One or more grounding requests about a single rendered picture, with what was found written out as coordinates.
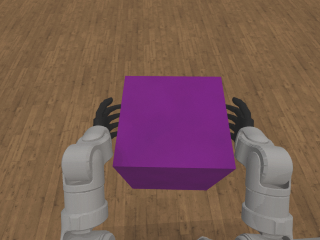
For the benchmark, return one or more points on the right robot hand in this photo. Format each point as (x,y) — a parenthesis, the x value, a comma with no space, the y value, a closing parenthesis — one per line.
(243,118)

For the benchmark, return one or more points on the carton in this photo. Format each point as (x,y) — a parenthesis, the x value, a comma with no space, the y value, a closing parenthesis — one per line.
(173,133)

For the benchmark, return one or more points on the left robot forearm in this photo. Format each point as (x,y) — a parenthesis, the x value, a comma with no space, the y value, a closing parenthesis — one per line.
(83,178)

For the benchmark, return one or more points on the left robot upper arm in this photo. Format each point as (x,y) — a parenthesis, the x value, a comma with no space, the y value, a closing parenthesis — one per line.
(93,235)

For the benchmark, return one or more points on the left robot hand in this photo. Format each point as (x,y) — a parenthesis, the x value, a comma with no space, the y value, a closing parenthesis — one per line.
(102,117)

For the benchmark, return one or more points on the right robot forearm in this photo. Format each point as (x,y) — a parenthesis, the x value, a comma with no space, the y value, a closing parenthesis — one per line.
(268,176)

